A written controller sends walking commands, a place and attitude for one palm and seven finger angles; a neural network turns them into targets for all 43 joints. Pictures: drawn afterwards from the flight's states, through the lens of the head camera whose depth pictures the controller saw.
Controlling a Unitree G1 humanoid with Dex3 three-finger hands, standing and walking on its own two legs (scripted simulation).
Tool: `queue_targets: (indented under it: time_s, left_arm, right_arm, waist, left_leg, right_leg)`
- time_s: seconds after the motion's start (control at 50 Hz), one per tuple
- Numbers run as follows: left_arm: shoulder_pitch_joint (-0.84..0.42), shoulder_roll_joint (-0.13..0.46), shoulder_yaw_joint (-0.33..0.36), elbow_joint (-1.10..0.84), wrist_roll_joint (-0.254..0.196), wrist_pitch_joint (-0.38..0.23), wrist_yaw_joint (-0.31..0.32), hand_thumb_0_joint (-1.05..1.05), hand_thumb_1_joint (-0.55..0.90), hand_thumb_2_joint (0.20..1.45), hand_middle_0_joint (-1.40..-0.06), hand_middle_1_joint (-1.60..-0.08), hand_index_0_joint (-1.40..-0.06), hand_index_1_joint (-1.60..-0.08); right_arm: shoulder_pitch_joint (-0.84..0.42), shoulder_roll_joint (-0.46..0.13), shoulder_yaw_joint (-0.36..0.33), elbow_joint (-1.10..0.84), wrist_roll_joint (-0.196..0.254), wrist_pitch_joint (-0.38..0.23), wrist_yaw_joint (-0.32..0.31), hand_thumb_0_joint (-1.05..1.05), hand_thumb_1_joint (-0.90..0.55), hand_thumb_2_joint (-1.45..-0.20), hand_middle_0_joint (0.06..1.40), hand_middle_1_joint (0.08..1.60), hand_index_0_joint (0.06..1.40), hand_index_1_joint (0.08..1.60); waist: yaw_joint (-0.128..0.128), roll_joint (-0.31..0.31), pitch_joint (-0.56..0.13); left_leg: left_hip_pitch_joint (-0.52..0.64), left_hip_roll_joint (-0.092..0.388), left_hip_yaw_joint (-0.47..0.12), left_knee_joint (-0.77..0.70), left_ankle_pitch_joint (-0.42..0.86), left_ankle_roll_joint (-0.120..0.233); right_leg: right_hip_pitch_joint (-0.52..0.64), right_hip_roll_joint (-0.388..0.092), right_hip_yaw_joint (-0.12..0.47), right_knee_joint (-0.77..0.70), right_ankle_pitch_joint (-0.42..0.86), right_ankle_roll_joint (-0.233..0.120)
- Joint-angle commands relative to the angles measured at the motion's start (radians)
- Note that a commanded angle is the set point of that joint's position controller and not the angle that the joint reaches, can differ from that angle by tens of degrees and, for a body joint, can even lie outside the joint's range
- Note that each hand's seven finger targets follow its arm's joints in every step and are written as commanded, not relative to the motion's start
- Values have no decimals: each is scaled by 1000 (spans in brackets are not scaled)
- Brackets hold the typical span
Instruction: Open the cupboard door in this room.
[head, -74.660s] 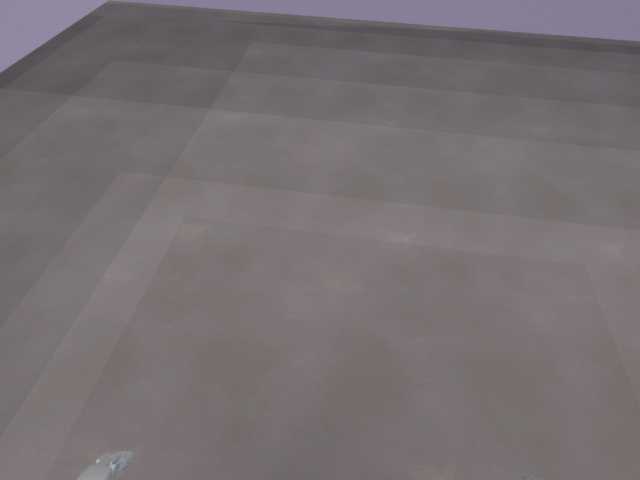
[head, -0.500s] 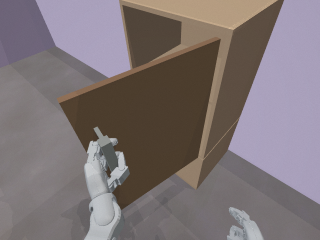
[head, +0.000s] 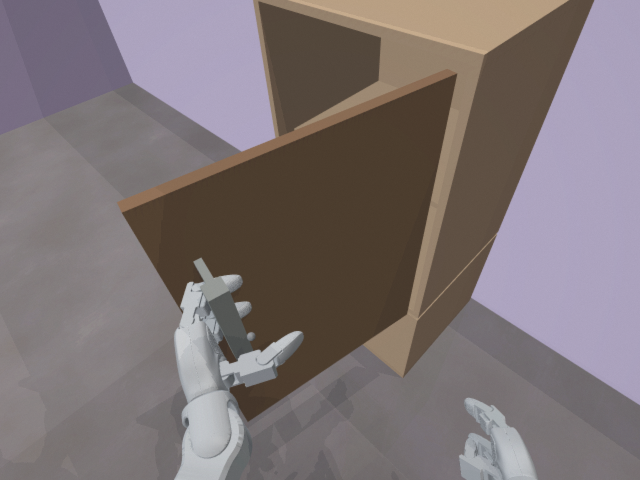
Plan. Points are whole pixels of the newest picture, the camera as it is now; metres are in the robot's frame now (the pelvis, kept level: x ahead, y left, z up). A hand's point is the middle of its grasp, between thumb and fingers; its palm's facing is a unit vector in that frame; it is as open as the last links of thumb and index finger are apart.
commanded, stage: open thumb and fingers to let go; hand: left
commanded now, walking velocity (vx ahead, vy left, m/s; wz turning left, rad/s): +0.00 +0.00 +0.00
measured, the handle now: (222, 310) +0.30 +0.14 +0.07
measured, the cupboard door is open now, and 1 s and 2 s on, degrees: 79 81 80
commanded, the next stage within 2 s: slide the hand sideways off the handle in 0.38 s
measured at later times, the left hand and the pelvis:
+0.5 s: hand (241, 335) +0.27 +0.11 +0.08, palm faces +0.31 -0.95 +0.02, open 14.8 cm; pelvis -0.01 +0.04 -0.01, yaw -1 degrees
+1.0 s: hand (228, 381) +0.22 +0.11 +0.08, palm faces -0.11 -0.99 +0.02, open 16.2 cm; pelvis -0.02 +0.07 -0.01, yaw -3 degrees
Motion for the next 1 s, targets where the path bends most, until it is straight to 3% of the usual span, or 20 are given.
queue_targets:
  time_s: [0.0, 0.06, 0.16, 0.22, 0.34, 0.46, 0.48, 0.5, 0.52, 0.54, 0.58, 0.62, 0.66, 0.68, 0.72, 0.8, 0.82, 0.86, 0.92, 0.98]
  left_arm:
    - [-127, -3, -15, -242, 45, -70, 6, 0, -500, 300, -292, -1150, -292, -1150]
    - [-157, -19, -48, -265, 65, -75, 17, 0, -500, 300, -267, -1000, -267, -1000]
    - [-179, -52, -92, -250, 80, -71, 29, 0, -500, 300, -225, -750, -225, -750]
    - [-194, -41, -72, -217, 71, -55, 41, 0, -500, 300, -200, -600, -200, -600]
    - [-243, -54, -64, -194, 66, -19, 68, 0, -500, 300, -150, -300, -150, -300]
    - [-274, -80, -83, -185, 69, 1, 81, 0, -500, 300, -150, -300, -150, -300]
    - [-290, 18, -270, -178, 154, -51, -115, 0, -500, 300, -150, -300, -150, -300]
    - [-313, 80, -193, -218, 118, -98, -219, 0, -500, 300, -150, -300, -150, -300]
    - [-313, 106, -192, -231, 103, -125, -285, 0, -500, 300, -150, -300, -150, -300]
    - [-313, 106, -201, -261, 85, -145, -340, 0, -500, 300, -150, -300, -150, -300]
    - [-307, 81, -232, -256, 27, -162, -448, 0, -500, 300, -150, -300, -150, -300]
    - [-283, 45, -211, -262, -60, -145, -484, 0, -500, 300, -150, -300, -150, -300]
    - [-229, 54, -145, -257, -114, -126, -463, 0, -500, 300, -150, -300, -150, -300]
    - [-222, 68, -118, -261, -115, -119, -439, 0, -500, 300, -150, -300, -150, -300]
    - [-174, 72, -99, -269, -92, -115, -386, 0, -500, 300, -150, -300, -150, -300]
    - [-118, 78, -113, -302, -10, -117, -309, 0, -500, 300, -150, -300, -150, -300]
    - [-107, 110, -90, -298, 9, -115, -296, 0, -500, 300, -150, -300, -150, -300]
    - [-77, 120, -81, -318, 28, -118, -290, 0, -500, 300, -150, -300, -150, -300]
    - [-19, 148, -46, -359, 14, -116, -295, 0, -500, 300, -150, -300, -150, -300]
    - [40, 129, -62, -406, -9, -113, -314, 0, -500, 300, -150, -300, -150, -300]
  right_arm:
    - [-93, -69, -25, -170, -2, -40, -2, 0, -900, -900, 200, 300, 200, 300]
    - [-97, -71, -25, -176, -4, -45, 0, 0, -900, -900, 200, 300, 200, 300]
    - [-102, -71, -21, -182, -6, -49, 1, 0, -900, -900, 200, 300, 200, 300]
    - [-102, -71, -19, -180, -5, -46, -3, 0, -900, -900, 200, 300, 200, 300]
    - [-118, -67, -13, -180, -7, -36, -4, 0, -900, -900, 200, 300, 200, 300]
    - [-130, -68, -14, -176, -4, -31, 1, 0, -900, -900, 200, 300, 200, 300]
    - [-62, -114, -15, -149, 2, -30, 14, 0, -900, -900, 200, 300, 200, 300]
    - [-49, -98, -25, -169, 12, -35, 8, 0, -900, -900, 200, 300, 200, 300]
    - [-42, -104, -26, -173, 16, -36, 1, 0, -900, -900, 200, 300, 200, 300]
    - [-47, -96, -25, -188, 20, -44, -1, 0, -900, -900, 200, 300, 200, 300]
    - [-40, -97, -19, -200, 35, -68, -5, 0, -900, -900, 200, 300, 200, 300]
    - [-54, -94, -10, -226, 51, -88, -11, 0, -900, -900, 200, 300, 200, 300]
    - [-70, -97, -8, -236, 56, -107, -17, 0, -900, -900, 200, 300, 200, 300]
    - [-74, -101, -7, -236, 57, -112, -17, 0, -900, -900, 200, 300, 200, 300]
    - [-74, -101, -8, -242, 53, -121, -7, 0, -900, -900, 200, 300, 200, 300]
    - [-62, -98, -9, -257, 38, -115, 23, 0, -900, -900, 200, 300, 200, 300]
    - [-56, -102, -10, -258, 35, -110, 27, 0, -900, -900, 200, 300, 200, 300]
    - [-59, -98, -11, -268, 33, -102, 34, 0, -900, -900, 200, 300, 200, 300]
    - [-55, -98, -10, -282, 35, -90, 36, 0, -900, -900, 200, 300, 200, 300]
    - [-56, -95, -8, -295, 39, -86, 35, 0, -900, -900, 200, 300, 200, 300]
  waist:
    - [-11, -158, -167]
    - [-17, -113, -166]
    - [-22, -109, -166]
    - [-19, -140, -155]
    - [-7, -111, -160]
    - [-8, -86, -151]
    - [-102, -125, -86]
    - [-67, -111, -135]
    - [-57, -68, -175]
    - [-49, -41, -199]
    - [-62, -37, -191]
    - [-51, -45, -170]
    - [-32, -100, -140]
    - [-29, -113, -132]
    - [-8, -102, -118]
    - [-7, -58, -107]
    - [-1, -47, -107]
    - [2, -50, -113]
    - [19, -49, -139]
    - [9, -48, -123]
  left_leg:
    - [49, -15, -12, -2, 187, 45]
    - [70, -13, -12, 5, 184, 48]
    - [76, -9, -17, 11, 164, 50]
    - [67, -7, -21, 9, 148, 50]
    - [74, -4, -19, -3, 143, 48]
    - [85, 6, -27, -12, 140, 44]
    - [104, 7, -29, -11, 158, 55]
    - [94, 9, -30, -10, 164, 59]
    - [113, 9, -28, -7, 195, 61]
    - [134, 10, -27, -10, 197, 60]
    - [151, 13, -41, -17, 174, 58]
    - [154, 16, -54, -38, 132, 55]
    - [128, 17, -62, -57, 69, 50]
    - [122, 19, -66, -65, 49, 47]
    - [112, 21, -74, -81, 37, 42]
    - [101, 30, -79, -77, 34, 36]
    - [88, 29, -79, -76, 38, 35]
    - [89, 34, -69, -69, 43, 34]
    - [81, 32, -59, -65, 72, 34]
    - [84, 36, -49, -57, 83, 36]
  right_leg:
    - [122, -131, 196, -155, 593, 143]
    - [68, -116, 167, -141, 509, 128]
    - [17, -100, 134, -128, 403, 114]
    - [11, -91, 126, -137, 351, 109]
    - [-4, -78, 104, -132, 278, 95]
    - [-36, -58, 74, -116, 210, 78]
    - [-88, -64, 105, -100, 281, 89]
    - [-59, -64, 101, -85, 302, 83]
    - [-34, -65, 110, -70, 342, 77]
    - [-29, -66, 107, -69, 343, 76]
    - [-50, -58, 93, -70, 290, 73]
    - [-54, -43, 72, -85, 227, 70]
    - [-60, -35, 56, -103, 153, 76]
    - [-70, -34, 51, -103, 129, 77]
    - [-72, -33, 41, -85, 108, 73]
    - [-108, -36, 34, -44, 99, 67]
    - [-100, -36, 38, -41, 100, 63]
    - [-105, -34, 42, -36, 98, 62]
    - [-64, -31, 47, -36, 122, 57]
    - [-72, -27, 47, -40, 139, 62]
